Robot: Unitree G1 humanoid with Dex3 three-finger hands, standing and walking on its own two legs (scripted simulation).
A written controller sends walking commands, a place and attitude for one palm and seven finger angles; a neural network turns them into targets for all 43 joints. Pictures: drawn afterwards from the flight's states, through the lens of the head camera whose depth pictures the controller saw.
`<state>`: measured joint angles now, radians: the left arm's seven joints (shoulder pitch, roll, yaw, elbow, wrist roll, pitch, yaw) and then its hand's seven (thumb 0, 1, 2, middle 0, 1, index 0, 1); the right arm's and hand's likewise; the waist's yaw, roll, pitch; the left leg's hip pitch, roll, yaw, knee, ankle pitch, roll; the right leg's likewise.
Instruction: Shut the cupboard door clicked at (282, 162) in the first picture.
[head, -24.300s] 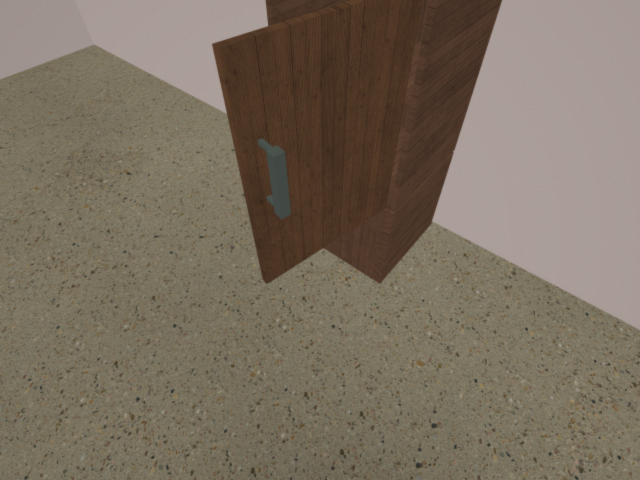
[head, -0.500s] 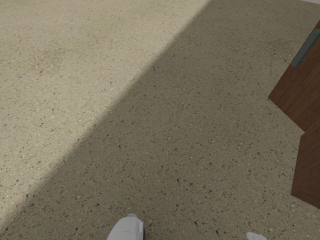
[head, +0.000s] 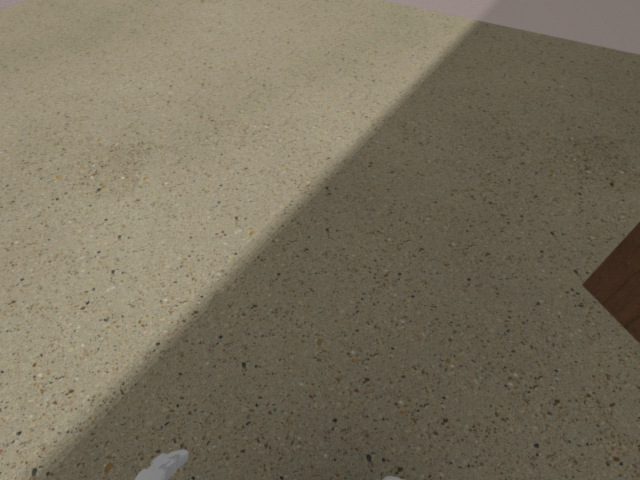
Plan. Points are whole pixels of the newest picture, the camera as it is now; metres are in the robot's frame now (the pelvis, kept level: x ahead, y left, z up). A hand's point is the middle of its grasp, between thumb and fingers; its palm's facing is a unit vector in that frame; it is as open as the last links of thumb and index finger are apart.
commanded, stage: turn to face it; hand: left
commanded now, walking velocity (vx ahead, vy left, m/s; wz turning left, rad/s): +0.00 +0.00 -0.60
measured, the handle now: out of the picture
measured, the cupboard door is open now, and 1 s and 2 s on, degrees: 55 55 55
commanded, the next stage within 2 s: take the last steps up to it in 1.98 s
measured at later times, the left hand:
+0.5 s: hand (191, 457) +0.18 +0.21 -0.17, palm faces -0.11 -0.98 -0.16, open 7.4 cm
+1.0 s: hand (258, 357) +0.33 +0.12 -0.14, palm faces -0.48 -0.83 -0.27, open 7.4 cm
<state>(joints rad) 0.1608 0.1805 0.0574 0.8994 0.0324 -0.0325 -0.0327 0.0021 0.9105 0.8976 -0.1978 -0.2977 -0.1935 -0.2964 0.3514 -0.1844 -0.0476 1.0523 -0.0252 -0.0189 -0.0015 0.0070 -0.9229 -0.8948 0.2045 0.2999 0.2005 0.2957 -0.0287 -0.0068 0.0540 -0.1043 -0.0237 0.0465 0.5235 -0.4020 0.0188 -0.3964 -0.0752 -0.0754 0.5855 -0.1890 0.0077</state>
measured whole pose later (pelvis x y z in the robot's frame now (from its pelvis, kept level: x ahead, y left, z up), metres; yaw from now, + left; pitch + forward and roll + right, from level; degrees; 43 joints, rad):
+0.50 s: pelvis +0.12 +0.03 +0.01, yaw -12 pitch +0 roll -2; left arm 0.24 0.20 0.09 0.99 0.02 0.06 -0.01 0.00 0.92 0.90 -0.20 -0.30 -0.19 -0.30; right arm 0.15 -0.16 -0.02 0.93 -0.03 -0.01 -0.03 0.01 -0.92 -0.89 0.20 0.30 0.20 0.30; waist 0.03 -0.03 0.07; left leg -0.29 0.05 0.12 0.56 -0.27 0.04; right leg -0.41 0.03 0.01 0.96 -0.50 0.02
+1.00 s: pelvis +0.13 +0.00 +0.01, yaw -30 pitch +1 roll +0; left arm 0.15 0.21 0.05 0.86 0.02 0.04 0.00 0.00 0.91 0.90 -0.20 -0.30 -0.20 -0.30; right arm 0.20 -0.27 -0.06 0.92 -0.02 0.07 -0.01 0.01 -0.91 -0.90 0.20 0.30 0.20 0.29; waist -0.02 0.04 0.09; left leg -0.48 0.08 0.05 1.09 -0.43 -0.08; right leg -0.29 0.01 0.01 0.54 -0.26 -0.01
